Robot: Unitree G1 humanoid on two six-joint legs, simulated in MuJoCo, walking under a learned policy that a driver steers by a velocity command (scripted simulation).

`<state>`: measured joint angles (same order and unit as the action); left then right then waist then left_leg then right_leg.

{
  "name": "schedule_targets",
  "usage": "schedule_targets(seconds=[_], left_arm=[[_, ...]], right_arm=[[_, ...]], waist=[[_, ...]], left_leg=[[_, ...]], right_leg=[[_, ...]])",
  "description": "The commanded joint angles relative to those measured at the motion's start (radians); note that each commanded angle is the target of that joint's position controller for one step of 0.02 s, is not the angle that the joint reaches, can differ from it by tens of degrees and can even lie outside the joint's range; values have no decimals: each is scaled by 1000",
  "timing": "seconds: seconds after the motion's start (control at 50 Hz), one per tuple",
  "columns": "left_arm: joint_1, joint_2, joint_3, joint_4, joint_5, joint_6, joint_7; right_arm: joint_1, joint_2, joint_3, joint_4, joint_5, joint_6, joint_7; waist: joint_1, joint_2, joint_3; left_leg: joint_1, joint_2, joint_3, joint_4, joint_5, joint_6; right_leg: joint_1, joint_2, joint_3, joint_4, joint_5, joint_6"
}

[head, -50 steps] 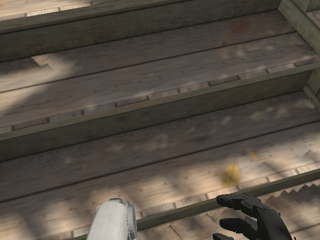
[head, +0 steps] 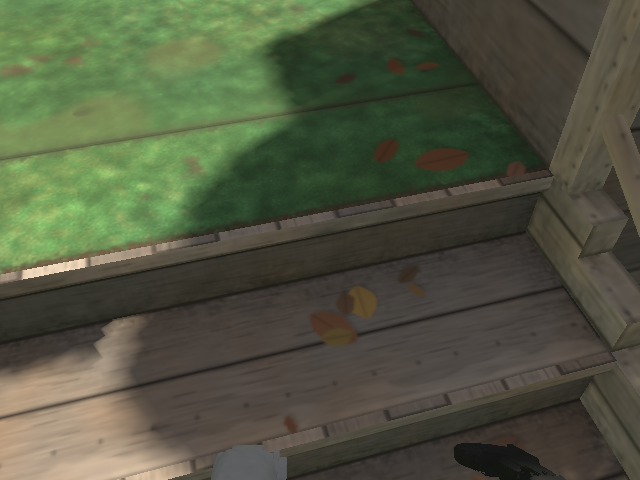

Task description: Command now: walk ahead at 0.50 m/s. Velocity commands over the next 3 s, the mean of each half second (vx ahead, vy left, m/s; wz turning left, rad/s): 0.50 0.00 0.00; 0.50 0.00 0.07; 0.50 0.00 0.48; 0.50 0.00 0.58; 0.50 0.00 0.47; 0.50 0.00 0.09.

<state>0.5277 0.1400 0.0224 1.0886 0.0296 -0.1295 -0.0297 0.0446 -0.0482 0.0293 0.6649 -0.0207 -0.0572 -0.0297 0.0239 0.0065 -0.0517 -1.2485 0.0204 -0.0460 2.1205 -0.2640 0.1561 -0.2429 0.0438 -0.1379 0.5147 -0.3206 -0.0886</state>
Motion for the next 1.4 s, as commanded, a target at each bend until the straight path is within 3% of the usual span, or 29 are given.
schedule_targets(seconds=[0.02, 0.16, 0.2, 0.22, 0.24, 0.32, 0.46, 0.48, 0.52, 0.54, 0.62, 0.64, 0.66, 0.68, 0.72, 0.74, 0.76, 0.78, 0.8, 0.84, 0.9, 0.96, 1.04, 1.16, 1.22, 1.26, 1.28, 1.34, 1.4], left_arm=[[59, 22, -15, -20, -11, -23, 12], [83, 188, 24, -117, -31, -6, 62], [-53, 156, 35, -228, -52, -32, 19], [-171, 102, 46, -299, -29, -29, -16], [-166, 32, 43, -341, 32, -20, -20], [-159, -59, 12, -410, 9, 31, 27], [-368, -76, -13, -465, 0, 96, 39], [-519, -18, -49, -444, -3, 105, -43], [-537, -34, -58, -444, 19, 80, -59], [-595, -148, -62, -537, -26, 73, 27], [-751, -77, -88, -675, -5, 116, 41], [-1051, -55, -120, -724, 11, 174, -47], [-927, -4, -89, -667, 13, 186, -87], [-443, -9, -48, -495, -8, 140, -10], [-207, 54, -10, -405, -37, 98, 21], [-161, 135, 24, -344, -6, 97, 28], [-146, 268, 79, -302, 7, 118, 48], [53, 144, 7, -266, 66, 141, -17], [-32, 119, 13, -184, 39, 120, -38], [-193, -5, -19, -125, 12, 66, -57], [-378, -136, -72, -85, 46, 49, -75], [-348, -114, -72, -17, 100, 9, -29], [-29, 56, -59, 43, 135, 12, -40], [4, 212, -32, -21, 66, 4, -69], [-57, 302, 17, -48, 51, 1, -78], [-22, 199, 0, -110, 86, -3, -75], [-135, 144, 8, -154, 92, 23, -99], [-218, 79, -3, -181, 59, 29, -80], [-307, 68, -33, -278, 86, 55, -49]], right_arm=[[-207, 21, 34, -151, -5, 5, 8], [92, -43, -3, -13, 54, 28, 20], [375, -236, -74, 74, -11, 12, -6], [458, -356, -117, 132, -26, 34, -9], [301, -347, -128, 134, -6, 31, -3], [224, -49, -63, 279, -31, -33, 28], [395, -135, -67, 290, -8, -71, 26], [486, -152, -49, 359, -150, -46, 75], [605, -82, -16, 442, -169, -17, 107], [514, -222, -66, 342, 6, -79, 51], [580, -187, -47, 404, 49, -85, -22], [703, -124, 2, 505, -97, -37, 120], [603, -225, -30, 436, -60, -49, 161], [484, -336, -101, 307, 48, -59, 32], [525, -417, -108, 337, 98, -98, 8], [540, -351, -101, 313, 74, -107, 16], [505, -251, -105, 207, 78, -108, 50], [595, -124, -69, 419, -80, -42, 195], [435, -117, -96, 335, -56, -35, 203], [287, -118, -75, 249, -47, -43, 147], [356, -76, -33, 257, -25, 43, 138], [133, -28, 12, 137, 9, 52, 128], [-160, -161, 19, 8, 22, 44, 113], [-278, -122, 12, 9, -5, 53, 132], [-46, -181, -4, 80, 12, 16, 107], [256, -273, -27, 177, 18, 17, 81], [483, -328, -43, 274, -28, 31, 78], [268, -305, -82, 290, -16, -23, 63], [191, -121, -23, 347, -37, -39, 85]], waist=[[-5, -67, 139], [-108, -217, -177], [-235, -116, -286], [-252, 157, -278], [-148, 157, -196], [40, -7, 91], [-14, 54, 103], [-88, 200, 10], [-72, 36, 95], [-20, 63, 203], [-72, 9, 145], [-76, 129, -153], [7, 222, -120], [42, 72, -155], [174, 148, -282], [160, 141, -323], [128, -247, -350], [266, -216, -312], [157, -108, 2], [22, 95, -76], [-155, 85, -35], [-179, -22, 25], [-23, -72, 13], [-55, -166, -56], [-123, -198, -105], [-159, -3, -362], [-223, 266, -345], [-108, 42, -102], [28, -85, -105]], left_leg=[[-114, 38, 136, -124, -51, 2], [757, -126, 332, -918, -280, 14], [1124, 119, -253, -1194, -427, 121], [1167, 260, -823, -1738, -621, 220], [1087, 293, -931, -1844, -713, 192], [754, 203, -360, -1713, -333, 27], [892, 171, -123, -1838, 6, 39], [1004, 150, -138, -1801, -11, 94], [1226, 239, -204, -1795, -67, 105], [1116, 243, -128, -1911, -67, 30], [991, 175, 26, -2213, 282, 36], [950, 215, 8, -2095, 578, 91], [1066, 230, 50, -1999, 1189, 117], [1230, 174, 169, -1848, 1532, 50], [1246, 228, 92, -1478, 1650, 23], [1030, 147, 42, -1234, 1337, 10], [665, -120, -4, -681, 241, -81], [454, -191, -466, -251, 438, 21], [169, -215, -424, -74, 405, 40], [40, -182, -359, 63, 292, 104], [-13, -31, -213, 123, 339, 164], [-95, 35, -52, 240, 36, 184], [-116, 102, 9, -193, 245, 63], [255, -21, 258, -695, -78, 38], [454, -130, 232, -987, -81, 12], [1130, -47, -224, -1125, 77, 158], [1260, 92, -594, -1484, 69, 252], [909, 90, -586, -1559, -137, 169], [891, 58, -447, -1586, 30, 143]], right_leg=[[-34, -191, 253, -348, 1, -76], [233, -265, 74, -131, 1683, -135], [-144, -160, 56, 451, 1415, -36], [-392, 49, 121, 871, 295, -9], [-559, 9, 296, 1242, 215, -20], [-731, -36, 260, 1442, 209, -54], [-965, -40, 103, 1482, 221, 0], [-1214, -25, 240, 1718, 217, -146], [-1564, -23, 320, 1820, 109, -244], [-1377, -18, 182, 1716, -55, -103], [-874, -167, -33, 1052, 3, -49], [-727, -86, 24, 960, -68, -140], [-682, -31, -56, 939, -125, -101], [-461, 18, -191, 793, -110, -101], [-63, 56, -74, 463, -36, -103], [111, -8, 243, 335, -196, -147], [277, -332, 909, -19, -36, -285], [219, -286, 1186, -161, -288, -301], [82, -259, 969, -125, -283, -257], [45, -295, 770, -54, -24, -305], [-186, -281, 404, -170, 98, -171], [-281, -209, 144, -261, 62, -127], [-124, -197, 64, -319, 241, -101], [126, -322, -46, -323, 1346, -114], [409, -357, -37, -88, 1765, -68], [-168, -213, 34, 323, 1358, 9], [-450, 11, 95, 790, 231, 37], [-702, 13, 373, 1425, 234, -17], [-883, -12, 337, 1438, 214, -52]])
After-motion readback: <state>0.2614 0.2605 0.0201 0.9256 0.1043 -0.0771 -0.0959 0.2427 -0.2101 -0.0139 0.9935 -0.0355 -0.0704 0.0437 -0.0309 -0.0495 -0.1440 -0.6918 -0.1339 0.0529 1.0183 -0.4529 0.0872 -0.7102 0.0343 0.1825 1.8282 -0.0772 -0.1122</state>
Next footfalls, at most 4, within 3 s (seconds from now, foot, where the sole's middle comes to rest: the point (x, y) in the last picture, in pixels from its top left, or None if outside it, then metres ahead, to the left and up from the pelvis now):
0.18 left None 0.27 0.11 -0.60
0.72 right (394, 347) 0.64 -0.08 -0.43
1.20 left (270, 163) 0.93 0.15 -0.26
1.68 right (361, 76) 1.24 -0.03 -0.26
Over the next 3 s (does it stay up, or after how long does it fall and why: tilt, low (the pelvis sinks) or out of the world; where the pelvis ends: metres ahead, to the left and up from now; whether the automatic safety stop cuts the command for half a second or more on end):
stays up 1.62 0.43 0.52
